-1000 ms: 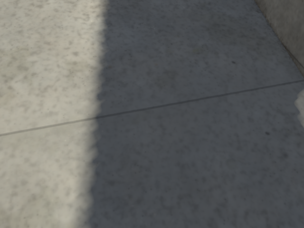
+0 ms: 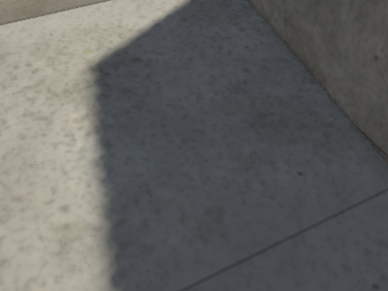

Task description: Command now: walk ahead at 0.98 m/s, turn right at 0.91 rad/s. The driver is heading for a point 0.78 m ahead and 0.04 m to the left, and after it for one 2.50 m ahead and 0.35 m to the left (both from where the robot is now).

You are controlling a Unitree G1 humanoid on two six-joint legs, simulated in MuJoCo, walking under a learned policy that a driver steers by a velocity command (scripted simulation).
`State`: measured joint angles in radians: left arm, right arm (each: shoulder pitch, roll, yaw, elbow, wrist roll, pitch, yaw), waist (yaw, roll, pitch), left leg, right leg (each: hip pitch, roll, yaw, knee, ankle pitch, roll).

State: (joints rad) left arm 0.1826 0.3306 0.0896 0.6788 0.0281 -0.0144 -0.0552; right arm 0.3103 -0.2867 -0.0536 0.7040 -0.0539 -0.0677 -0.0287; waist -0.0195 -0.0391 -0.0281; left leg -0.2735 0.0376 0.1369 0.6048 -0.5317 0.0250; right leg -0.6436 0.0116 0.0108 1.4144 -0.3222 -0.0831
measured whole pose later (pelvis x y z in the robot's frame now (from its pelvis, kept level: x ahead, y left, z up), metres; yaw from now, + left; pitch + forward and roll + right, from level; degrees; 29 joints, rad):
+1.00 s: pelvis +0.86 -0.18 +0.11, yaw +16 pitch +4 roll +0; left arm -0.15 0.17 -0.05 0.37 -0.01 -0.10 0.03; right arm 0.37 -0.26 -0.05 0.75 0.03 0.00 -0.05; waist -0.08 -0.02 0.06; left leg -0.19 -0.23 -0.28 0.64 -0.46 0.15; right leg -0.62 0.03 0.17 0.59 -0.13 0.08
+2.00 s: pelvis +1.34 -0.01 +0.18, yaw +16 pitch +2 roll -1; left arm 0.45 0.30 0.06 0.79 0.02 -0.01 -0.01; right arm 0.07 -0.18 0.04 0.55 -0.08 -0.10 0.03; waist 0.06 -0.01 -0.03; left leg -0.63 0.04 -0.12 1.64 -0.35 0.03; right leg -0.33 0.24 0.02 0.67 -0.55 -0.20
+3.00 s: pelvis +1.97 +0.09 +0.28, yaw +22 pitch +0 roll +0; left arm 0.11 0.31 0.10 0.74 -0.02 0.00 0.03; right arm 0.19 -0.31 -0.11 0.56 0.04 0.07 0.00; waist -0.03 -0.03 0.08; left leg -0.52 0.00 0.09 0.80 -0.28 0.08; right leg -0.25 -0.18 -0.16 0.83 -0.59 0.06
